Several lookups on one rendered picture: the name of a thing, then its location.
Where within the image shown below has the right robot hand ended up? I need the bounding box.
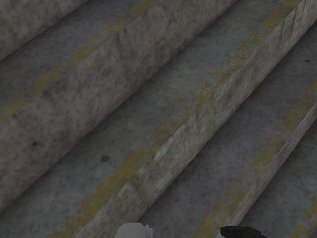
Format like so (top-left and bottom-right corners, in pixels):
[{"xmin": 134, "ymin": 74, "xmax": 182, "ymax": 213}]
[{"xmin": 220, "ymin": 226, "xmax": 267, "ymax": 238}]

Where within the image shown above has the left robot thigh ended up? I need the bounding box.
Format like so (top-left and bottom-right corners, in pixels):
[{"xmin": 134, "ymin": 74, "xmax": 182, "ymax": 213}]
[{"xmin": 114, "ymin": 222, "xmax": 153, "ymax": 238}]

